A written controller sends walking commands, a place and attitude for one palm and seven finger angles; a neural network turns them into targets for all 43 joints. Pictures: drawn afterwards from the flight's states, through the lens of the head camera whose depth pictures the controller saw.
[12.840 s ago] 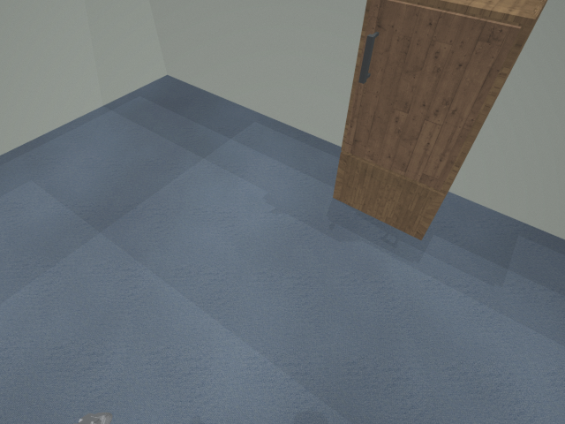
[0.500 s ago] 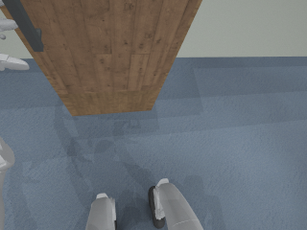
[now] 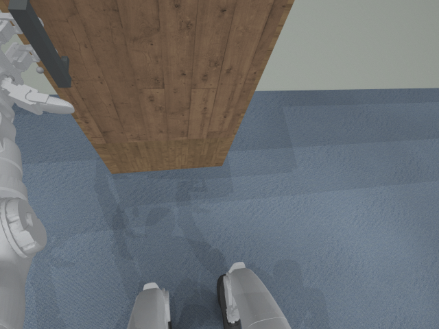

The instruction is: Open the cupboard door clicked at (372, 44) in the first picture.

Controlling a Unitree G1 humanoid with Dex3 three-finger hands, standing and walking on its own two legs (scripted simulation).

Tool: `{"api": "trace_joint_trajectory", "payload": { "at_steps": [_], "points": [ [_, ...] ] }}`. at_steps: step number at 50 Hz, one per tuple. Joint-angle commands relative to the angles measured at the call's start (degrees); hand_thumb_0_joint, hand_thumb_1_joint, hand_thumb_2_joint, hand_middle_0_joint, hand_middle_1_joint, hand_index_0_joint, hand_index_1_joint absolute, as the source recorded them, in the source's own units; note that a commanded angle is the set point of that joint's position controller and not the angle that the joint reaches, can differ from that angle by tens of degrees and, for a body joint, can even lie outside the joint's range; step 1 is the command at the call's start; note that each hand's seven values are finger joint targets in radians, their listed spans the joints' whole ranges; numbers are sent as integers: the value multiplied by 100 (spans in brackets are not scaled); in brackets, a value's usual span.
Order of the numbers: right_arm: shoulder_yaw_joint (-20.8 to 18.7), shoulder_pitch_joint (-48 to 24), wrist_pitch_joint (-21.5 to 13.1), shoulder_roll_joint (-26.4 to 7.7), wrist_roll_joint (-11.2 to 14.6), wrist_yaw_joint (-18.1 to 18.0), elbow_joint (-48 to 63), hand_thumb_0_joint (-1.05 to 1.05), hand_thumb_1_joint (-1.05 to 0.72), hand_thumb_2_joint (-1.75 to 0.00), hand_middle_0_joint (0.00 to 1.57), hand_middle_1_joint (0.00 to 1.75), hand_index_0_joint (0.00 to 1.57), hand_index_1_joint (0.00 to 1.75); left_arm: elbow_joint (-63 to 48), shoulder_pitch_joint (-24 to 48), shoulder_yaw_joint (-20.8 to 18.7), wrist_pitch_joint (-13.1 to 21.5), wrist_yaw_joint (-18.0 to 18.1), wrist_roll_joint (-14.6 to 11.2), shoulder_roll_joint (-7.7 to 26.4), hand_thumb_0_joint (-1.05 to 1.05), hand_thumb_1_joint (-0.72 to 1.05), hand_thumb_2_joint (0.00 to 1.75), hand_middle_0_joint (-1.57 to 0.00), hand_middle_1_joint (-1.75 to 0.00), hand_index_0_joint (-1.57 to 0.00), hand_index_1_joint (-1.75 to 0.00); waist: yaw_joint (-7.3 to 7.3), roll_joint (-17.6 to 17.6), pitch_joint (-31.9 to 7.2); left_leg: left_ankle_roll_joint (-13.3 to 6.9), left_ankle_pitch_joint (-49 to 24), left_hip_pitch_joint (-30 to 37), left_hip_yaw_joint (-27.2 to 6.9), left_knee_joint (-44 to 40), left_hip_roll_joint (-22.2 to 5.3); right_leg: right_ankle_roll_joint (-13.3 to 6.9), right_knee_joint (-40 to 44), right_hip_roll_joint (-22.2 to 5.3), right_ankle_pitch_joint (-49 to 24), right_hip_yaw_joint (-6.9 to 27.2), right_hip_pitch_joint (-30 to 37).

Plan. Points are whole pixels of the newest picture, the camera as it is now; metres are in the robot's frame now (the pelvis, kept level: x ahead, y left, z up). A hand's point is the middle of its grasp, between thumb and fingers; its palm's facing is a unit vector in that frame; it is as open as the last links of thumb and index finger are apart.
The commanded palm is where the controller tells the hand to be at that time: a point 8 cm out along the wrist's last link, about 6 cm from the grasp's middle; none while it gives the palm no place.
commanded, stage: slide the fingers in behind the handle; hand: left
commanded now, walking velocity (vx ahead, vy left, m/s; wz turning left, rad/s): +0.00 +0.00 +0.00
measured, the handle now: (46, 40) +0.58 +0.22 +0.07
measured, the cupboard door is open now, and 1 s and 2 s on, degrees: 0 0 14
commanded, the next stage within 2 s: close the thumb around the handle in 0.60 s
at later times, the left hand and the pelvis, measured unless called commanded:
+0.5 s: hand (49, 70) +0.53 +0.22 +0.06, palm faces +0.01 -1.00 -0.03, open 14.0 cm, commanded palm +0.51 +0.25 +0.06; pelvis +0.00 +0.00 +0.00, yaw +0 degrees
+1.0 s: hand (58, 71) +0.53 +0.21 +0.06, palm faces +0.01 -1.00 -0.04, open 11.4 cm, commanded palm +0.51 +0.25 +0.06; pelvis -0.01 -0.01 +0.00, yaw +0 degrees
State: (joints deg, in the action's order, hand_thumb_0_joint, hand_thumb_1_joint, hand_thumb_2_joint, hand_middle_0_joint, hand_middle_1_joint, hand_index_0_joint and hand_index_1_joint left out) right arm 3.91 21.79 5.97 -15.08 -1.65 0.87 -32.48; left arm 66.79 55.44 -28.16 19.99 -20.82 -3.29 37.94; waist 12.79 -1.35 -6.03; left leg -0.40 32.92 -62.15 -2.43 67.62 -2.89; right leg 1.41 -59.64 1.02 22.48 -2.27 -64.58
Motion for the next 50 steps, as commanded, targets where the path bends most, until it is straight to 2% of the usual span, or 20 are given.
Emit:
{"api": "trace_joint_trajectory", "payload": {
  "at_steps": [1,3,6,9,11,14,15,19,21,23,24,29,31,35,37,39,43,46,48,50],
  "points": [
    [-411,1174,-34,-1120,11,-110,131,0,-90,-90,20,30,20,30,-1001,2352,78,354,39,-123,1368,0,-50,30,-30,-120,-30,-120,74,-979,-2857,-85,-3016,1786,-46,-760,120,-234,372,169,-1852,-23,1913],
    [-418,1180,-55,-1117,1,-117,132,0,-90,-90,20,30,20,30,-1155,2570,50,413,87,-121,1406,0,-50,30,-30,-120,-30,-120,66,-1207,-2950,-76,-3022,1913,-61,-751,125,-265,334,164,-1813,-26,1828],
    [-435,1205,-74,-1114,-22,-109,105,0,-90,-90,20,30,20,30,-1261,2559,-8,473,127,-143,1402,0,-50,30,-30,-120,-30,-120,27,-1173,-3319,-53,-3258,2016,-69,-697,128,-249,287,153,-2029,-4,1998],
    [-439,1198,-71,-1105,-24,-96,75,0,-90,-90,20,30,20,30,-1119,2601,159,451,168,-115,1171,0,-50,30,-30,-120,-30,-120,102,-1115,-3090,-52,-3180,2006,-85,-701,113,-244,299,157,-1902,-34,1792],
    [-434,1199,-70,-1126,-24,-101,115,0,-90,-90,20,30,20,30,-1095,2447,-103,438,223,-108,1476,0,-50,30,-30,-120,-30,-120,-4,-996,-3211,-78,-3065,1791,-30,-704,141,-242,300,151,-2004,22,2109],
    [-418,1194,-60,-1101,-15,-91,182,0,-90,-90,20,30,20,30,-1195,2328,-196,479,248,-42,1644,0,-50,30,-30,-120,-30,-120,-110,-1153,-3329,-65,-3177,1802,-4,-734,155,-263,260,149,-2143,33,2260],
    [-428,1178,-60,-1087,-13,-89,175,0,-90,-90,20,30,20,30,-1214,2338,-84,482,245,-41,1494,0,-50,30,-30,-120,-30,-120,-40,-1030,-3259,-77,-3177,1821,-2,-731,145,-246,278,152,-2153,27,2223],
    [-416,1163,-77,-1117,6,-118,138,0,-90,-90,20,30,20,30,-1066,2584,-18,481,219,-93,1455,0,-50,30,-30,-120,-30,-120,72,-927,-2990,-101,-2775,1655,-11,-769,145,-223,351,155,-1837,36,2075],
    [-413,1167,-95,-1124,7,-130,139,0,-90,-90,20,30,20,30,-1019,2481,-26,485,198,-82,1471,0,-50,30,-30,-120,-30,-120,25,-955,-3077,-96,-2736,1682,-9,-783,160,-232,350,147,-1774,39,2100],
    [-414,1180,-118,-1111,-16,-128,107,0,-90,-90,20,30,20,30,-1175,2678,97,547,188,-94,1338,0,-50,30,-30,-120,-30,-120,52,-1269,-3085,-66,-2927,1966,-55,-782,145,-263,324,146,-1755,0,1866],
    [-437,1206,-113,-1132,-23,-116,87,0,-90,-90,20,30,20,30,-1253,2654,30,574,188,-111,1373,0,-50,30,-30,-120,-30,-120,24,-1210,-3282,-41,-3060,2126,-98,-774,126,-253,310,153,-1763,-30,1851],
    [-453,1227,-83,-1128,-22,-103,65,0,-90,-90,20,30,20,30,-1064,2382,149,497,188,-128,1113,0,-50,30,-30,-120,-30,-120,-6,-1109,-3138,-11,-3245,2173,-118,-793,113,-257,314,153,-1802,-73,1756],
    [-443,1194,-81,-1123,-24,-94,49,0,-90,-90,20,30,20,30,-961,2479,343,445,246,-111,883,0,-50,30,-30,-120,-30,-120,80,-1056,-2803,-22,-2953,2065,-122,-833,114,-244,375,146,-1539,-90,1538],
    [-436,1220,-105,-1123,-58,-109,50,0,-90,-90,20,30,20,30,-1037,2713,106,553,423,-26,1195,0,-50,30,-30,-120,-30,-120,24,-1148,-3058,-9,-2929,2040,-132,-799,141,-258,303,135,-1537,-66,1643],
    [-427,1212,-117,-1117,-66,-108,68,0,-90,-90,20,30,20,30,-1054,2778,91,586,469,10,1249,0,-39,35,-31,-121,-31,-121,75,-923,-3031,-56,-2810,1836,-103,-783,150,-237,310,128,-1619,-26,1838],
    [-433,1211,-121,-1113,-77,-96,99,0,-90,-90,20,30,20,30,-1195,2720,34,663,470,41,1327,0,-28,40,-32,-122,-32,-122,-15,-1223,-3309,-22,-3074,2048,-93,-751,152,-262,255,122,-1785,-18,1856],
    [-418,1187,-93,-1104,-51,-81,166,0,-90,-90,20,30,20,30,-1006,2417,62,603,407,-10,1229,0,-5,49,-33,-125,-33,-125,-44,-1024,-3169,-64,-2909,1821,-41,-780,167,-269,283,146,-1823,-1,2039],
    [-405,1164,-77,-1109,-13,-111,147,0,-90,-90,20,30,20,30,-878,2543,128,494,383,9,1256,0,12,56,-34,-127,-34,-127,50,-837,-2873,-103,-2560,1552,-4,-816,170,-219,363,136,-1660,31,2029],
    [-415,1185,-109,-1110,-24,-123,158,0,-90,-90,20,30,20,30,-1048,2690,105,557,385,-25,1258,0,23,61,-35,-128,-35,-128,44,-921,-3002,-96,-2668,1716,-43,-807,167,-251,328,142,-1683,13,1968],
    [-413,1192,-131,-1130,-35,-135,105,0,-90,-90,20,30,20,30,-1027,2720,-78,598,369,-48,1500,0,34,66,-36,-129,-36,-129,20,-972,-3182,-89,-2686,1688,-27,-748,168,-234,312,132,-1735,48,2070]
  ]
}}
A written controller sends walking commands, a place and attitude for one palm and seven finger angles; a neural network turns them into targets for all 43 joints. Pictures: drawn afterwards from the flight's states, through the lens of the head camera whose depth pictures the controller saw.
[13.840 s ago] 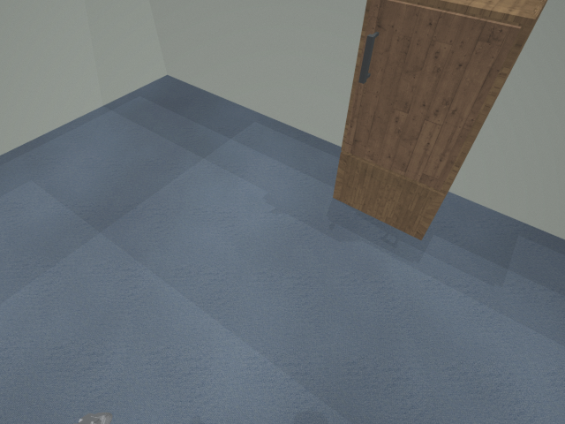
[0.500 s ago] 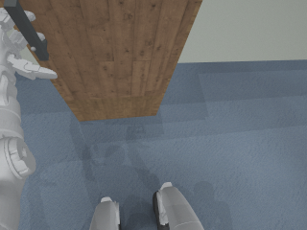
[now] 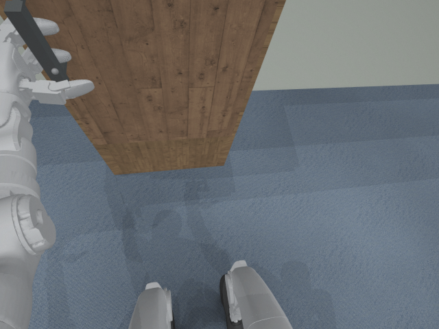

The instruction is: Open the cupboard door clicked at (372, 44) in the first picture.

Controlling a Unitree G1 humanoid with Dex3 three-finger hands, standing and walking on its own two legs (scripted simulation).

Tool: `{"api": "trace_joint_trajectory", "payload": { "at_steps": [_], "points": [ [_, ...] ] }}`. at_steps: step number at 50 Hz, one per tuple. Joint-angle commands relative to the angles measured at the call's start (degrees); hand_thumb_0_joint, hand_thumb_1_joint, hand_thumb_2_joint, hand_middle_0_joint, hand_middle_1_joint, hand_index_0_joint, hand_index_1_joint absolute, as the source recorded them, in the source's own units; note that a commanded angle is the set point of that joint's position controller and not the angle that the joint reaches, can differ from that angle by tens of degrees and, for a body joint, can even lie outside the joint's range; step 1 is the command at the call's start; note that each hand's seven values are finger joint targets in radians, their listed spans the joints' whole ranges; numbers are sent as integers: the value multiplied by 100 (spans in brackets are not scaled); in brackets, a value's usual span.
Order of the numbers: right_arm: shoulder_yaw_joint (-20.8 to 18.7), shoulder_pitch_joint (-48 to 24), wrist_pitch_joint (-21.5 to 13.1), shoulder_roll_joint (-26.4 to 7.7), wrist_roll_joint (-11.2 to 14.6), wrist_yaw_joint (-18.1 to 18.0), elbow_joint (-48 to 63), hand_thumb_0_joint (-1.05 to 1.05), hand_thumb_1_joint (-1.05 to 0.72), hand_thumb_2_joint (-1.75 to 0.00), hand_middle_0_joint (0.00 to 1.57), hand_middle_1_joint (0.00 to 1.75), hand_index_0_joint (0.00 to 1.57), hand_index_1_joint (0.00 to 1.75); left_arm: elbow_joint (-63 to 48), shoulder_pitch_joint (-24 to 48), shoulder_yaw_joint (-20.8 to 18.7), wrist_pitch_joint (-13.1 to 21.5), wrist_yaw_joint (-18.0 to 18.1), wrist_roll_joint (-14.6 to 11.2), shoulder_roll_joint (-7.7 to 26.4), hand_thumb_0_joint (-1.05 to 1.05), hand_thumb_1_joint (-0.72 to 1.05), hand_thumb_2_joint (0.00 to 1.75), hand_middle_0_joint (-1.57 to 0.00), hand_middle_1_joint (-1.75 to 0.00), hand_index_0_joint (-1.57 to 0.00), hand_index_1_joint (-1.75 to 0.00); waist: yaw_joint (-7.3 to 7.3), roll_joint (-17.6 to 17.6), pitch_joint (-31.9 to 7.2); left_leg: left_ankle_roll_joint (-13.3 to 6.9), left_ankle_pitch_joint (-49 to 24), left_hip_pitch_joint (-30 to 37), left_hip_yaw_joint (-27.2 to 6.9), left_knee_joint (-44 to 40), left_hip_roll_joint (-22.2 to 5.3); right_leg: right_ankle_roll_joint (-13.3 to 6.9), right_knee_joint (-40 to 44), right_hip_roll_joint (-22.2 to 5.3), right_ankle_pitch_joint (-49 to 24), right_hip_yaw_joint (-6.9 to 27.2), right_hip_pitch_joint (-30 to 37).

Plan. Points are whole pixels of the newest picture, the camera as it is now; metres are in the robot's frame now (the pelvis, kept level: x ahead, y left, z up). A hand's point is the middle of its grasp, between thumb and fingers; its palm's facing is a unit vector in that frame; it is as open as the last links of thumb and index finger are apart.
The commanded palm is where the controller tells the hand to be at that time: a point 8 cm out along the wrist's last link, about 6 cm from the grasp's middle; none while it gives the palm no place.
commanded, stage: close the thumb around the handle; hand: left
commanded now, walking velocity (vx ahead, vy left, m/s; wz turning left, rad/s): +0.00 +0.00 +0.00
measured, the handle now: (43, 41) +0.59 +0.22 +0.07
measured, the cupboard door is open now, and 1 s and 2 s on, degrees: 0 14 42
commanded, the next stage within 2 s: pull the door open along its arc in 0.40 s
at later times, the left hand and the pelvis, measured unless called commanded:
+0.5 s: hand (59, 71) +0.54 +0.20 +0.06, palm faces +0.00 -1.00 -0.02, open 5.5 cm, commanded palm +0.52 +0.24 +0.07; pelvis +0.00 +0.00 +0.00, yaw +0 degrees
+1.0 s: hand (70, 124) +0.44 +0.18 +0.06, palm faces +0.03 -1.00 +0.02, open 5.8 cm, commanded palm +0.38 +0.23 +0.07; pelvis +0.02 +0.00 +0.03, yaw -1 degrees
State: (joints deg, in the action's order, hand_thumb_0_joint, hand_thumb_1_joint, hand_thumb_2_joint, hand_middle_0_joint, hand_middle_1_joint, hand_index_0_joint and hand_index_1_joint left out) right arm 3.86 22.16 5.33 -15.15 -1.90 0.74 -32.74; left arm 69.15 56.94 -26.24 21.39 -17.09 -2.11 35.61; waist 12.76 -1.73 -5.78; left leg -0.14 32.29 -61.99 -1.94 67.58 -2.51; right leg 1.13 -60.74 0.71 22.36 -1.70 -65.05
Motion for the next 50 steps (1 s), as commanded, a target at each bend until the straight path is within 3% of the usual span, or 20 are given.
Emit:
{"api": "trace_joint_trajectory", "payload": {
  "at_steps": [1,5,10,13,16,19,21,22,25,26,30,34,37,39,41,43,46,47,48,50],
  "points": [
    [-406,1157,-74,-1117,-2,-120,124,0,-90,-90,20,30,20,30,-1179,2535,-200,446,-27,-167,1651,0,40,68,-36,-130,-36,-130,78,-785,-3156,-133,-2576,1593,-66,-738,133,-192,440,168,-1727,-3,2138],
    [-375,1145,-92,-1128,13,-143,111,0,-90,-90,20,30,20,30,-968,2521,-124,387,-122,-121,1693,0,62,78,-38,-132,-38,-132,80,-864,-2975,-141,-2435,1444,-60,-734,141,-200,431,155,-1621,0,2051],
    [-411,1190,-98,-1147,-14,-143,51,0,-90,-90,20,30,20,30,-1260,2800,-60,393,-161,-192,1587,0,90,90,-40,-135,-40,-135,139,-1155,-3314,-99,-2839,1924,-141,-654,100,-207,369,161,-1727,-50,1793],
    [-405,1220,-95,-1154,-24,-125,69,0,-90,-90,20,30,20,30,-1231,2704,-89,362,-145,-209,1568,0,90,90,-40,-135,-40,-135,120,-1127,-3263,-94,-2936,1907,-155,-658,105,-231,345,170,-1775,-83,1784],
    [-416,1204,-49,-1141,-16,-117,119,0,-90,-90,20,30,20,30,-1323,2502,-296,347,-89,-181,1764,0,90,90,-40,-135,-40,-135,-34,-1137,-3378,-57,-3086,1941,-159,-693,103,-230,330,169,-1897,-90,1967],
    [-423,1187,-42,-1116,-23,-88,146,0,-90,-90,20,30,20,30,-1496,2480,-280,385,46,-178,1688,0,90,90,-40,-135,-40,-135,-35,-1124,-3393,-60,-3141,2005,-146,-705,93,-219,347,173,-1939,-91,1965],
    [-416,1153,-38,-1094,-16,-62,192,0,-90,-90,20,30,20,30,-1438,2308,-218,387,110,-141,1580,0,90,90,-40,-135,-40,-135,-63,-1082,-3191,-68,-2975,1891,-99,-754,111,-215,392,180,-1848,-82,2002],
    [-410,1146,-37,-1101,-17,-69,184,0,-90,-90,20,30,20,30,-1371,2334,-206,385,135,-120,1593,0,90,90,-40,-135,-40,-135,-15,-873,-3097,-102,-2802,1720,-75,-753,115,-198,421,175,-1813,-53,2075],
    [-388,1146,-59,-1103,-7,-87,163,0,-90,-90,20,30,20,30,-1225,2432,-236,432,152,-27,1754,0,90,90,-40,-135,-40,-135,-13,-908,-2984,-115,-2554,1551,-63,-780,128,-207,430,174,-1677,-27,2106],
    [-393,1125,-72,-1066,-10,-72,186,0,-90,-90,20,30,20,30,-1290,2430,86,439,132,-56,1303,0,90,90,-40,-135,-40,-135,42,-965,-2971,-100,-2510,1662,-84,-830,144,-205,446,171,-1583,-50,2015],
    [-442,1126,-83,-1089,-14,-57,220,0,-90,-90,20,30,20,30,-1488,1871,-112,508,54,-180,1350,0,90,90,-40,-135,-40,-135,-170,-949,-3391,-64,-2919,1987,-68,-834,125,-224,404,172,-1847,-66,2192],
    [-489,1047,-54,-1051,33,-32,349,0,-90,-90,20,30,20,30,-1877,1120,-165,514,-11,-356,1182,0,90,90,-40,-135,-40,-135,-382,-835,-3452,-57,-3200,2029,3,-915,135,-234,428,185,-2191,-59,2532],
    [-528,917,-47,-1005,109,0,497,0,-90,-90,20,30,20,30,-2147,284,-36,404,-43,-536,813,0,90,90,-40,-135,-40,-135,-501,-472,-3160,-102,-2943,1772,134,-1084,179,-215,574,198,-2266,-40,2909],
    [-564,846,-53,-972,151,14,590,0,-90,-90,20,30,20,30,-2572,-280,6,399,-30,-631,652,0,90,90,-40,-135,-40,-135,-645,-572,-3239,-75,-3219,1976,146,-1191,177,-231,593,188,-2430,-53,3054],
    [-595,730,-77,-931,185,30,678,0,-90,-90,20,30,20,30,-2851,-904,108,351,2,-749,365,0,90,90,-40,-135,-40,-135,-728,-326,-3025,-88,-3100,1833,225,-1287,200,-215,670,173,-2492,-46,3263],
    [-614,644,-124,-905,208,31,771,0,-90,-90,20,30,20,30,-3359,-1327,135,385,55,-851,247,0,90,90,-40,-135,-40,-135,-827,-332,-3026,-92,-3272,1870,229,-1366,207,-242,663,156,-2641,-41,3452],
    [-659,446,-212,-815,250,80,888,0,-90,-90,20,30,20,30,-4021,-2407,397,405,146,-1014,-315,0,90,90,-40,-135,-40,-135,-972,-324,-2858,-56,-3532,2038,291,-1481,189,-220,709,117,-2770,-58,3522],
    [-670,250,-289,-674,219,90,973,0,-90,-90,20,30,20,30,-4493,-2442,-282,422,930,-1348,-425,0,90,90,-40,-135,-40,-135,-1340,-265,-2806,33,-3431,1885,283,-1549,207,-220,724,131,-2682,-150,3572],
    [-647,165,-359,-650,195,117,970,0,-90,-90,20,30,20,30,-4570,-2863,70,423,1344,-1235,-816,0,90,90,-40,-135,-40,-135,-1273,-265,-2613,48,-3351,1833,269,-1553,217,-232,706,127,-2598,-170,3500],
    [-673,103,-427,-584,129,184,916,0,-90,-90,20,30,20,30,-4928,-3324,202,469,2029,-1061,-1263,0,90,90,-40,-135,-40,-135,-1265,-109,-2549,106,-3365,1826,301,-1567,211,-233,648,89,-2632,-182,3536]
  ]
}}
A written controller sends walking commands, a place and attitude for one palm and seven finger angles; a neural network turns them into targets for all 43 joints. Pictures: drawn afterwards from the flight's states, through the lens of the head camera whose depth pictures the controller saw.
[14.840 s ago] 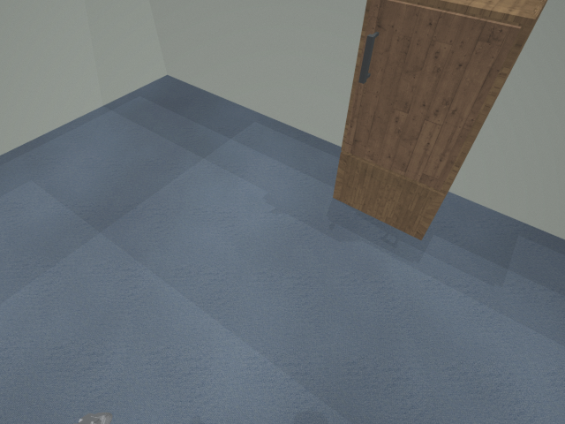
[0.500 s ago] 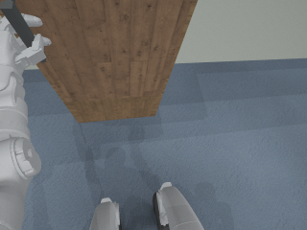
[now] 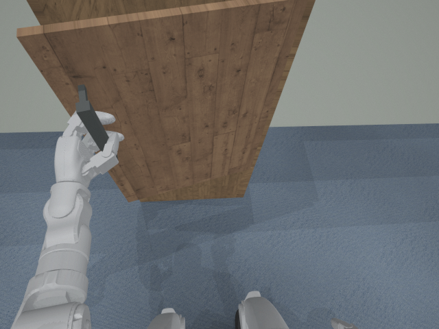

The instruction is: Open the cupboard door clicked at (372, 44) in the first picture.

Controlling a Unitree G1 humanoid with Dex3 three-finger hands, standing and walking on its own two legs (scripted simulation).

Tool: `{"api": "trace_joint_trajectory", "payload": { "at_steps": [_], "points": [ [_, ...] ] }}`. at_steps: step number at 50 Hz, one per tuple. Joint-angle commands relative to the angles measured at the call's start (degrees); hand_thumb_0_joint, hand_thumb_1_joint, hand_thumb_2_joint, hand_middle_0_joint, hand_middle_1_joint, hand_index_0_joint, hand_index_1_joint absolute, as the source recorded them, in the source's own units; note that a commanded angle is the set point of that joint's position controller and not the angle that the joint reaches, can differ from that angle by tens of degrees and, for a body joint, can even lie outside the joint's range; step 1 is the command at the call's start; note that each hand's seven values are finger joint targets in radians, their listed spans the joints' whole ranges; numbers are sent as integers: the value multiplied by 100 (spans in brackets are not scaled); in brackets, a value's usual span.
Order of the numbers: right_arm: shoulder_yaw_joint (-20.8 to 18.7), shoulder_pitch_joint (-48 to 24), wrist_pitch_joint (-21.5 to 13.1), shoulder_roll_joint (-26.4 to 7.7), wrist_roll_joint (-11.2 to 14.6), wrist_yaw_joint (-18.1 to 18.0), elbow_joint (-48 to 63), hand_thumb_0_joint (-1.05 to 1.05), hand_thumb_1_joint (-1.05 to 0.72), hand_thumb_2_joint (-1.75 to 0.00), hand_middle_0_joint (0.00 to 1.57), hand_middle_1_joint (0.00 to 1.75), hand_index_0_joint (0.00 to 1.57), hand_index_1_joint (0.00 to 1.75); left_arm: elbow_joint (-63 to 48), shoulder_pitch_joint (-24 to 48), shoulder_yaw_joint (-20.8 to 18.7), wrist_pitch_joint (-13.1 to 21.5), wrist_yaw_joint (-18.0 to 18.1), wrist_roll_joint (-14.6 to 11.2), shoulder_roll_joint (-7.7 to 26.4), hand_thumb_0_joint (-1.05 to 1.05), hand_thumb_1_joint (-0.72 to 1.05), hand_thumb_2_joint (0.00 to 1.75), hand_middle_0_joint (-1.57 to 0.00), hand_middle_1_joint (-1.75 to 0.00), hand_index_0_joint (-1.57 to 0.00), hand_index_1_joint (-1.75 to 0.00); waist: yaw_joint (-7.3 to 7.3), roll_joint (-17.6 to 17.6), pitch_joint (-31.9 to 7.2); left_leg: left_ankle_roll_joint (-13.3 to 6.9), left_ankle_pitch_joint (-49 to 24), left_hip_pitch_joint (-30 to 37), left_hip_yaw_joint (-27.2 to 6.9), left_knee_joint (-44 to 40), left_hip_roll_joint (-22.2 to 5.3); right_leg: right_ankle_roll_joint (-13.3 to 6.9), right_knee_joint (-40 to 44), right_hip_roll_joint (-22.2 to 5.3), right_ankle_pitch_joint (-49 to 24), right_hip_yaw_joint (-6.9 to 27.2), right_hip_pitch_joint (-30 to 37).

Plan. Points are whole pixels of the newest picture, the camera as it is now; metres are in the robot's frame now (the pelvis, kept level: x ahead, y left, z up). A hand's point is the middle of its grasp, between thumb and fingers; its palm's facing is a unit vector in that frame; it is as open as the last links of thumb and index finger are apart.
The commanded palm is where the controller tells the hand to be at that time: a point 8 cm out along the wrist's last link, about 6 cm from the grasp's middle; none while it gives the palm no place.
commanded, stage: pull the door open along its arc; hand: left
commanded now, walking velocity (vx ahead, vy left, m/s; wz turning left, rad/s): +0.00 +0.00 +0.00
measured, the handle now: (98, 126) +0.47 +0.21 +0.05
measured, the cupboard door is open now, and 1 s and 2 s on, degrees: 14 42 42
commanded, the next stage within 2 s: open thumb and fingers to let go in 0.56 s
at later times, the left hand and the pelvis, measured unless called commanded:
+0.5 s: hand (158, 209) +0.31 +0.09 +0.04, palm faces +0.42 -0.91 +0.00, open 5.9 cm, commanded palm +0.25 +0.13 +0.04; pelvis -0.01 -0.03 +0.00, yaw +4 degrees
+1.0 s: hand (177, 224) +0.29 +0.06 +0.04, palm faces +0.43 -0.90 -0.02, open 8.8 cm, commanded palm +0.24 +0.10 +0.04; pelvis -0.03 -0.04 +0.00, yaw +5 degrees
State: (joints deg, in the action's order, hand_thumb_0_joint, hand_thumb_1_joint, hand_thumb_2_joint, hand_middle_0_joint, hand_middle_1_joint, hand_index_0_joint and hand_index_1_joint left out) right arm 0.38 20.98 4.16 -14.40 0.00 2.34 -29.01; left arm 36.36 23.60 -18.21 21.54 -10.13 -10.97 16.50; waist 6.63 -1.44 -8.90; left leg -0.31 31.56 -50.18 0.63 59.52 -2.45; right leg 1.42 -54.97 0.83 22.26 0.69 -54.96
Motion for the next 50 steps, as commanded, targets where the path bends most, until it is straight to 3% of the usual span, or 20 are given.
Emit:
{"api": "trace_joint_trajectory", "payload": {
  "at_steps": [1,3,5,7,10,12,13,17,22,24,26,30,32,33,35,42,50],
  "points": [
    [-326,168,-332,-631,-102,42,518,0,-90,-90,20,30,20,30,-1781,-31,-470,484,1658,-31,450,0,90,90,-40,-135,-40,-135,-614,-27,-2145,138,-3197,628,65,-757,202,-267,68,54,-2630,-418,2518],
    [-328,53,-353,-588,-192,40,508,0,-90,-90,20,30,20,30,-2186,151,-255,573,2280,313,241,0,90,90,-40,-135,-40,-135,-612,-31,-2121,158,-3036,661,42,-712,221,-297,23,21,-2526,-388,2508],
    [-327,-90,-360,-479,-292,46,484,0,-90,-90,20,30,20,30,-2241,-88,89,580,2846,669,-229,0,90,90,-40,-135,-40,-135,-636,-115,-2058,178,-2970,712,64,-694,232,-310,-12,-24,-2459,-380,2453],
    [-323,-253,-347,-445,-358,31,480,0,-90,-90,20,30,20,30,-2340,-55,406,540,3385,987,-585,0,90,90,-40,-135,-40,-135,-612,39,-2026,166,-2775,713,54,-694,246,-308,9,-55,-2309,-381,2420],
    [-341,-397,-376,-372,-439,-33,427,0,-90,-90,20,30,20,30,-2418,-95,979,528,3784,1448,-977,0,90,90,-40,-135,-40,-135,-535,248,-2066,125,-2534,791,50,-682,270,-293,96,-79,-2225,-346,2488],
    [-344,-521,-425,-342,-445,-69,408,0,-90,-90,20,30,20,30,-2587,-155,1307,570,3796,1556,-1199,0,90,90,-40,-135,-40,-135,-524,287,-2102,110,-2358,854,62,-701,288,-287,175,-102,-2152,-317,2566],
    [-341,-530,-439,-333,-449,-102,398,0,-90,-90,20,30,20,30,-2524,-211,1441,560,3777,1576,-1300,0,90,90,-40,-135,-40,-135,-460,497,-2026,85,-2282,837,30,-710,288,-283,242,-94,-2146,-314,2600],
    [-310,-787,-537,-262,-433,-166,376,0,-90,-90,20,30,20,30,-2801,-427,1768,605,3705,1471,-1579,0,90,90,-40,-135,-40,-135,-505,424,-1898,70,-2001,882,57,-768,323,-269,383,-135,-1936,-268,2705],
    [-295,-951,-669,-191,-431,-129,450,0,-90,-90,20,30,20,30,-3152,-1257,2265,601,3762,1452,-1999,0,90,90,-40,-135,-40,-135,-572,426,-1705,72,-1971,894,60,-800,350,-284,451,-166,-1940,-269,2788],
    [-292,-1033,-709,-184,-427,-119,445,0,-90,-90,20,30,20,30,-3165,-1412,2415,572,3836,1515,-2091,0,90,90,-40,-135,-40,-135,-552,512,-1493,66,-1747,810,34,-806,355,-284,518,-179,-1652,-239,2677],
    [-304,-1067,-767,-154,-454,-110,483,0,-90,-90,20,30,20,30,-3405,-1602,2610,588,3952,1635,-2212,0,90,90,-40,-135,-40,-135,-586,547,-1604,52,-1730,837,29,-788,375,-286,515,-192,-1616,-206,2734],
    [-288,-1172,-869,-102,-460,-80,542,0,-90,-90,20,30,20,30,-3586,-2156,3042,464,4152,1878,-2509,0,90,90,-40,-135,-40,-135,-592,557,-1427,50,-1534,783,13,-785,384,-302,567,-207,-1314,-196,2600],
    [-288,-1169,-897,-108,-488,-112,483,0,-90,-90,20,30,20,30,-3719,-1832,3043,443,4267,2042,-2393,0,90,90,-40,-135,-40,-135,-525,546,-1414,43,-1466,761,-13,-718,389,-303,554,-228,-1197,-155,2478],
    [-268,-1199,-896,-121,-504,-170,401,0,-90,-90,20,30,20,30,-3540,-1304,2872,413,4354,2104,-2171,0,90,90,-40,-135,-40,-135,-406,701,-1201,17,-1279,625,-45,-640,390,-268,628,-257,-954,-97,2303],
    [-274,-1285,-905,-74,-516,-227,331,0,-90,-90,20,30,20,30,-3398,-1206,2710,448,4423,2100,-2111,0,76,84,-39,-134,-39,-134,-501,592,-1289,23,-1066,569,-22,-625,427,-262,701,-293,-586,23,2342],
    [-256,-1330,-935,-86,-480,-262,295,0,-90,-90,20,30,20,30,-3158,-1071,2795,402,4227,1744,-2353,0,27,63,-35,-128,-35,-128,-485,673,-1485,20,-1126,649,-3,-649,443,-241,731,-285,-714,-18,2509],
    [-230,-1351,-911,-119,-491,-264,316,0,-90,-90,20,30,20,30,-2925,-722,2617,427,4192,1764,-2178,0,-29,39,-32,-122,-32,-122,-502,720,-1338,19,-893,510,-33,-686,447,-245,771,-303,-292,19,2390]
  ]
}}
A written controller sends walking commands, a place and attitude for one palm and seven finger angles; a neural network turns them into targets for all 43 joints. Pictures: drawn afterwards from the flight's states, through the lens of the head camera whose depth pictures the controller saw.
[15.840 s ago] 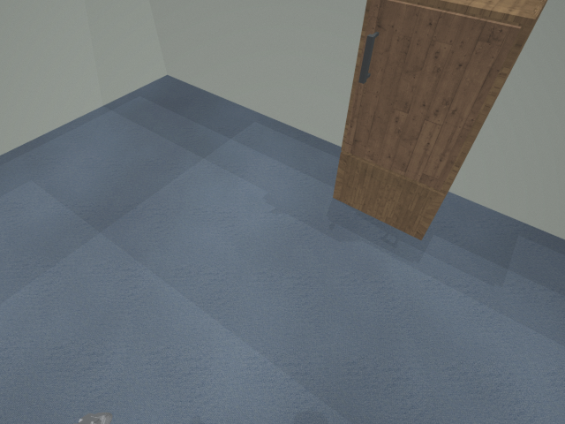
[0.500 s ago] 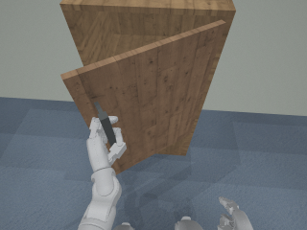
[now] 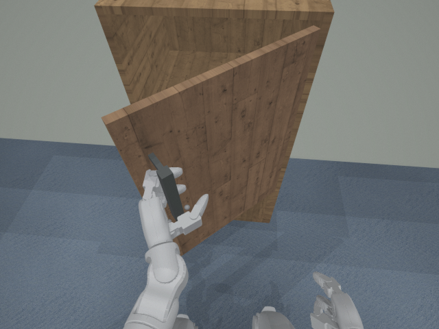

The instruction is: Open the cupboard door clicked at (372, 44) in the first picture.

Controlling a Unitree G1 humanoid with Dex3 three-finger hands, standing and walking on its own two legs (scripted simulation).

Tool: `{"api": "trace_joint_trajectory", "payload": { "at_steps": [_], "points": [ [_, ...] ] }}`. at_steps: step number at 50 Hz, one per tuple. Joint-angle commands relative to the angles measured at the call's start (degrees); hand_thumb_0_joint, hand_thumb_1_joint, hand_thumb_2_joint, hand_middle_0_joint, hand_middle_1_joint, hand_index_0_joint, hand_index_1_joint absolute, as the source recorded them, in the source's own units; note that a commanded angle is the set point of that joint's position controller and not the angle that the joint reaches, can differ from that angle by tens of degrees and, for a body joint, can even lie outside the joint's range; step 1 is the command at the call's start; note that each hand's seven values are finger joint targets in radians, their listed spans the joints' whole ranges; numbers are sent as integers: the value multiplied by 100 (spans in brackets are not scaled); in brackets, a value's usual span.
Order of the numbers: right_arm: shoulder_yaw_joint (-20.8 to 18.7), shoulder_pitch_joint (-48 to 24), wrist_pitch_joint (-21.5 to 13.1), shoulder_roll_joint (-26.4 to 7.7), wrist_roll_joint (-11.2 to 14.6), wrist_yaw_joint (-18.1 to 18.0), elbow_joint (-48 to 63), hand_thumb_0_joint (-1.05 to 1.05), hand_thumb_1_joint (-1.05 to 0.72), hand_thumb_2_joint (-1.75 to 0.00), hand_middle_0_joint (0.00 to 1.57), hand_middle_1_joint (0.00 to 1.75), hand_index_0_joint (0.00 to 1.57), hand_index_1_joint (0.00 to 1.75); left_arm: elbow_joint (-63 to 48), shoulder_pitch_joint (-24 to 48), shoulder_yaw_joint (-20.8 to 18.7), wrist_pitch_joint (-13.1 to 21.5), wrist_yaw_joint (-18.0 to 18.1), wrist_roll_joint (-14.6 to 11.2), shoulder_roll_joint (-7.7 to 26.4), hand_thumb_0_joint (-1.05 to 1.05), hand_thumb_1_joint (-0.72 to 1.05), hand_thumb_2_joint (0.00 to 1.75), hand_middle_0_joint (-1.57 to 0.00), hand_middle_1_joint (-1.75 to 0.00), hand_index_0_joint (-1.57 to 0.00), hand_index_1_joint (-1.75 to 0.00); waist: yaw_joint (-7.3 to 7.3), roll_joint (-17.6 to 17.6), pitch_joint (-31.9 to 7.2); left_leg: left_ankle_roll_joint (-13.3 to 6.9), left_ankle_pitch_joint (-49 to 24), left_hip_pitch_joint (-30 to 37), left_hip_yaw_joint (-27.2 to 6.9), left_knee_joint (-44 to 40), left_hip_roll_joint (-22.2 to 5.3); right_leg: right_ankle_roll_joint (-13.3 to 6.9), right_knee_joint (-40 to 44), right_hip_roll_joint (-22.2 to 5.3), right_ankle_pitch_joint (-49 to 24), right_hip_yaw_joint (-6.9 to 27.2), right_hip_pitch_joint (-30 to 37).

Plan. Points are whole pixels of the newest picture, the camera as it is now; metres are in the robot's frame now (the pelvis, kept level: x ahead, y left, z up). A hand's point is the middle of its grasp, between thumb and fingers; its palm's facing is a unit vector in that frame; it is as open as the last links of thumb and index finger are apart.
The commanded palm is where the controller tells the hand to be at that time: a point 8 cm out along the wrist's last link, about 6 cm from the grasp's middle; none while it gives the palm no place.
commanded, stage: open thumb and fingers to let go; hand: left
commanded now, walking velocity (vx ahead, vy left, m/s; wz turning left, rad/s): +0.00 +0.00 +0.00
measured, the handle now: (166, 189) +0.36 +0.12 +0.05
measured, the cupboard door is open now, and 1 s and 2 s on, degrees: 42 42 42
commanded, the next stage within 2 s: slide the hand sideways off the handle in 0.48 s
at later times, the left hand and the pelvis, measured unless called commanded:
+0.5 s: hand (187, 209) +0.32 +0.07 +0.05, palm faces +0.32 -0.95 -0.02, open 14.8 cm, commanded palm +0.28 +0.12 +0.04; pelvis +0.00 +0.01 +0.00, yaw -1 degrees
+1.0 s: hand (176, 229) +0.28 +0.09 +0.05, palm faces -0.14 -0.99 +0.01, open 16.2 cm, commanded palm +0.26 +0.15 +0.04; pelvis +0.00 +0.03 -0.01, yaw -1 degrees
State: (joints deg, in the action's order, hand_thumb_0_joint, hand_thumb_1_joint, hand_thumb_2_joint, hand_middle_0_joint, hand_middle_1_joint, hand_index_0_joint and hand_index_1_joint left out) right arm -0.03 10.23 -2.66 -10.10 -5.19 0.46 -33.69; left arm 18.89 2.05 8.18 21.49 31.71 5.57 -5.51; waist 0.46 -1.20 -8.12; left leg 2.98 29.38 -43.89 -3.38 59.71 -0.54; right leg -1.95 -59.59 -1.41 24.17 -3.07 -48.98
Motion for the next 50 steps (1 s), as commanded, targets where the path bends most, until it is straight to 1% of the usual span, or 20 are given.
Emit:
{"api": "trace_joint_trajectory", "payload": {
  "at_steps": [1,3,5,13,15,21,23,29,30,31,32,33,34,36,38,40,43,47,48,50],
  "points": [
    [-191,-301,-232,-541,24,-83,795,0,-90,-90,20,30,20,30,-1156,1485,-6,436,8,95,-29,0,-36,36,-31,-122,-31,-122,120,732,-1405,-314,-613,-127,374,-713,257,97,1264,-80,-366,394,1775],
    [-199,-274,-232,-562,22,-92,800,0,-90,-90,20,30,20,30,-1200,1537,-63,461,27,116,45,0,-50,30,-30,-120,-30,-120,98,637,-1501,-316,-681,-70,363,-723,250,69,1207,-53,-448,361,1771],
    [-200,-275,-241,-549,17,-70,792,0,-90,-90,20,30,20,30,-1192,1544,100,460,50,122,-148,0,-50,30,-30,-120,-30,-120,119,519,-1535,-313,-760,5,375,-726,244,62,1134,-38,-591,293,1705],
    [-236,-195,-229,-575,8,-10,850,0,-90,-90,20,30,20,30,-1234,1204,194,384,195,257,-256,0,-50,30,-23,-80,-23,-80,42,592,-1585,-290,-990,59,340,-781,218,4,986,27,-842,134,1690],
    [-235,-216,-223,-569,18,-9,831,0,-90,-90,20,30,20,30,-1252,1301,302,357,207,290,-335,0,-50,30,-22,-70,-22,-70,105,610,-1527,-294,-927,81,346,-767,198,18,994,25,-756,123,1567],
    [-228,-251,-213,-549,12,-35,818,0,-90,-90,20,30,20,30,-1253,1369,276,296,295,348,-311,0,-50,30,-17,-40,-17,-40,66,453,-1478,-276,-835,91,339,-804,197,-4,992,29,-577,106,1484],
    [-213,-249,-220,-549,17,-37,830,0,-90,-90,20,30,20,30,-1273,1411,288,257,310,301,-364,0,-50,30,-15,-30,-15,-30,100,576,-1442,-283,-833,85,315,-806,201,1,1014,41,-538,73,1470],
    [-180,-324,-205,-554,28,-68,794,0,-90,-90,20,30,20,30,-1145,1637,262,231,288,190,-376,0,-50,30,-15,-30,-15,-30,133,606,-1330,-292,-624,35,304,-821,217,27,1073,32,-270,99,1377],
    [-173,65,-202,-758,37,-87,595,0,-90,-90,20,30,20,30,-1199,1547,1228,416,-884,903,307,0,-50,30,-15,-30,-15,-30,566,778,-1123,-394,-613,120,325,-621,187,29,964,3,-643,234,1153],
    [-201,64,-206,-749,97,-117,741,0,-90,-90,20,30,20,30,-1442,1887,794,629,-1521,693,710,0,-50,30,-15,-30,-15,-30,445,615,-1341,-429,-639,13,305,-568,217,3,896,-61,-811,262,1308],
    [-201,13,-220,-769,124,-147,817,0,-90,-90,20,30,20,30,-1630,1856,797,750,-2019,577,834,0,-50,30,-15,-30,-15,-30,364,387,-1563,-428,-631,72,314,-566,226,-15,823,-75,-849,318,1435],
    [-190,46,-237,-784,190,-157,921,0,-90,-90,20,30,20,30,-1753,1830,929,756,-2500,384,778,0,-50,30,-15,-30,-15,-30,388,125,-1577,-430,-677,209,315,-588,227,-46,790,-68,-896,295,1397],
    [-166,59,-278,-793,277,-172,957,0,-90,-90,20,30,20,30,-1674,1806,1014,708,-2973,112,725,0,-50,30,-15,-30,-15,-30,440,159,-1513,-431,-599,242,286,-611,229,-34,815,-53,-805,274,1354],
    [-122,30,-348,-794,451,-214,1149,0,-90,-90,20,30,20,30,-1716,1609,817,462,-3547,-706,555,0,-50,30,-15,-30,-15,-30,355,206,-1386,-408,-483,226,225,-754,239,-8,933,9,-536,202,1429],
    [-100,-30,-405,-824,552,-225,1294,0,-90,-90,20,30,20,30,-1698,1162,538,188,-3661,-1211,475,0,-50,30,-15,-30,-15,-30,221,349,-1261,-379,-498,200,191,-853,250,4,993,45,-344,119,1443],
    [-117,6,-424,-869,551,-201,1341,0,-90,-90,20,30,20,30,-1785,888,212,74,-3508,-1315,621,0,-50,30,-15,-30,-15,-30,110,560,-1234,-341,-559,126,154,-879,246,22,899,39,-316,35,1397],
    [-142,28,-427,-878,484,-114,1467,0,-90,-90,20,30,20,30,-2086,440,-17,123,-3175,-1077,898,0,-50,30,-15,-30,-15,-30,-39,514,-1328,-336,-794,49,167,-793,258,-5,705,33,-494,23,1397],
    [-177,64,-359,-863,433,-28,1577,0,-90,-90,20,30,20,30,-2388,41,-56,233,-3021,-793,1024,0,-50,30,-15,-30,-15,-30,-20,524,-1288,-330,-780,-43,227,-669,228,-6,588,36,-532,65,1262],
    [-178,51,-341,-865,433,-24,1627,0,-90,-90,20,30,20,30,-2524,-110,-80,233,-3019,-746,1098,0,-50,30,-15,-30,-15,-30,-77,352,-1325,-329,-870,-40,216,-674,231,-35,533,44,-596,69,1296],
    [-177,77,-317,-828,435,-5,1702,0,-90,-90,20,30,20,30,-2804,-328,56,217,-3028,-711,1005,0,-50,30,-15,-30,-15,-30,-47,165,-1348,-318,-977,52,240,-644,216,-32,476,51,-730,45,1239]
  ]
}}
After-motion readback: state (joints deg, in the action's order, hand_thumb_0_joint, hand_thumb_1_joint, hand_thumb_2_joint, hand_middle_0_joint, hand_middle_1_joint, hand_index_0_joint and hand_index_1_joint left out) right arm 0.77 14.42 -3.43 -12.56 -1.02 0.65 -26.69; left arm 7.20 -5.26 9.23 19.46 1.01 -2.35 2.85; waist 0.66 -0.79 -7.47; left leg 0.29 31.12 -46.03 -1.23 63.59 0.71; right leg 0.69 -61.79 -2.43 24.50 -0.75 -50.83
